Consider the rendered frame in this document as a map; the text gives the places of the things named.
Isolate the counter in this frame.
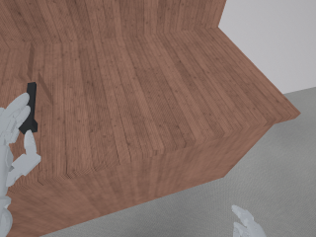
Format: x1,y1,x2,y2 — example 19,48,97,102
0,0,301,237

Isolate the robot left forearm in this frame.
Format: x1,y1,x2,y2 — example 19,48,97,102
0,196,13,237

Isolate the left robot hand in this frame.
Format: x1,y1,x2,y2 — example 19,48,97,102
0,92,41,197

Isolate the tap lever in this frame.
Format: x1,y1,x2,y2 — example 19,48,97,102
19,82,39,135

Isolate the right robot hand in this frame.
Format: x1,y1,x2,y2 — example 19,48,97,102
231,204,267,237

